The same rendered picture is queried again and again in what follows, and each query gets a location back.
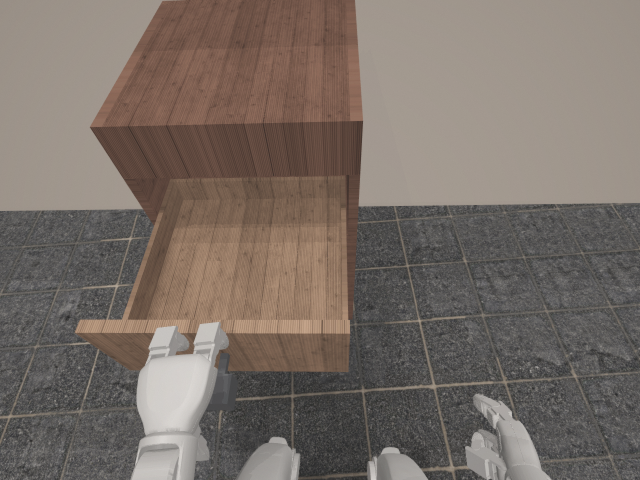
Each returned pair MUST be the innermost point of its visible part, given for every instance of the right robot shin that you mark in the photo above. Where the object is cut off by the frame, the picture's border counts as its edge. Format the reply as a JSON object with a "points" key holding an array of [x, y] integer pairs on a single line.
{"points": [[390, 450]]}

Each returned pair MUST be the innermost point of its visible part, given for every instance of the drawer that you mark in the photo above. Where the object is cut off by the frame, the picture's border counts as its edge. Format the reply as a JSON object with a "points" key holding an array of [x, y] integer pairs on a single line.
{"points": [[266, 257]]}

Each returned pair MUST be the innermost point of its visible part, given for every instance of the right robot hand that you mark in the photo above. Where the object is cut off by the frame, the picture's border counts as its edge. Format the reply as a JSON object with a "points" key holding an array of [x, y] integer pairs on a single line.
{"points": [[491, 456]]}

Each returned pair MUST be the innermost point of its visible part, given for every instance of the left robot thigh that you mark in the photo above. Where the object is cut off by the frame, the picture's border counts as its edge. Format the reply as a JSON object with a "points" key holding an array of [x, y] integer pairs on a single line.
{"points": [[271, 461]]}

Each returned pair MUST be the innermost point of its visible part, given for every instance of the robot left forearm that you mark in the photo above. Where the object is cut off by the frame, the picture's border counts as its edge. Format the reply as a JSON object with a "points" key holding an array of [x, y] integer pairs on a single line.
{"points": [[167, 455]]}

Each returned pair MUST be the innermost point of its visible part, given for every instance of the cabinet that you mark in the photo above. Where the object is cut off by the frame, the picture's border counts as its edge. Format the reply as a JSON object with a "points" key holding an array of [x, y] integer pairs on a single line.
{"points": [[240, 89]]}

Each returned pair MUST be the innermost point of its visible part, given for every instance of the handle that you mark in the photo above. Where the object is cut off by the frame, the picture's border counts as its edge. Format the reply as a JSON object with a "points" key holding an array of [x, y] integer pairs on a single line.
{"points": [[224, 393]]}

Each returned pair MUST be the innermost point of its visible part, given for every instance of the left robot hand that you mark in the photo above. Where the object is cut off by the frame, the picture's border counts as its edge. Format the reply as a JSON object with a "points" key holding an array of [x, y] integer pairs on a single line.
{"points": [[173, 391]]}

